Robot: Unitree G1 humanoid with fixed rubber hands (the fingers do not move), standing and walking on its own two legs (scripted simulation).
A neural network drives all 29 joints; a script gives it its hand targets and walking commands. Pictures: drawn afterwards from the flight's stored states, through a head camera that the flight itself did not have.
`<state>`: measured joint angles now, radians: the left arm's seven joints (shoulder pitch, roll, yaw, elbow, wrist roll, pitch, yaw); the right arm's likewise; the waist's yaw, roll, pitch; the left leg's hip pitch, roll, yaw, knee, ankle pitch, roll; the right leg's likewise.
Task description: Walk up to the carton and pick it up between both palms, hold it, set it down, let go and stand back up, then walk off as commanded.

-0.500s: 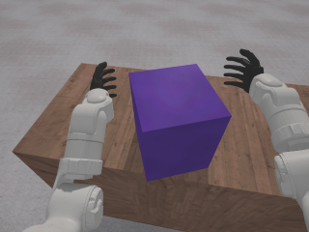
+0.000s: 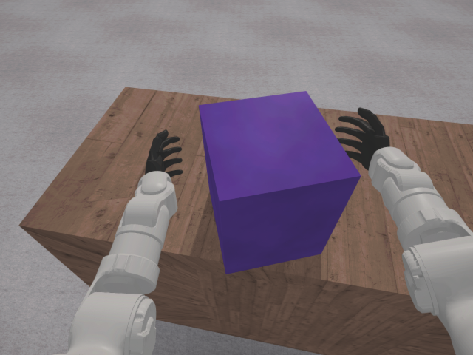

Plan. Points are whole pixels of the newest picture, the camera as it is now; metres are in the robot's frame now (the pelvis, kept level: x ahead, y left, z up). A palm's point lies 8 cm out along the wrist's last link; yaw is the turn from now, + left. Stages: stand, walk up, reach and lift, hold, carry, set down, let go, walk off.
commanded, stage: reach and lift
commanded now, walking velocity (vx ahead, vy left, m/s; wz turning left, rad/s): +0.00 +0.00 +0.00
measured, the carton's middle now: (264, 185) +0.41 +0.04 +0.04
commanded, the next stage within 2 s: none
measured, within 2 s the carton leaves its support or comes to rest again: neither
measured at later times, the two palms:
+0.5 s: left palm (178, 174) +0.38 +0.19 +0.08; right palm (359, 154) +0.47 -0.12 +0.10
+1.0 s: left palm (179, 174) +0.38 +0.19 +0.09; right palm (350, 155) +0.47 -0.11 +0.10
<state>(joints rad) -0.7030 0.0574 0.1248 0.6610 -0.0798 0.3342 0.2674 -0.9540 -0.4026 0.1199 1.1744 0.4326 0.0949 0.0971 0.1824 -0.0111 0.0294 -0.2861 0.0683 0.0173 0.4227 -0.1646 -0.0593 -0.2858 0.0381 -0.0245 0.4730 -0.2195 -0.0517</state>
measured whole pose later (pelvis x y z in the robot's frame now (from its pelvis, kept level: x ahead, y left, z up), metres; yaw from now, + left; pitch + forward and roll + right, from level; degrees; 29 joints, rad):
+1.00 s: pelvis +0.01 -0.01 +0.00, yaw +0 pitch +5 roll +1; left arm -0.66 -0.04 0.13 0.64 -0.01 0.19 0.30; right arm -0.95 -0.27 0.12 1.17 0.39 0.01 -0.03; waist 0.19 -0.01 0.00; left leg -0.33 0.08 0.02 0.42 -0.17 -0.07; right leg -0.33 0.05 -0.02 0.47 -0.22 -0.06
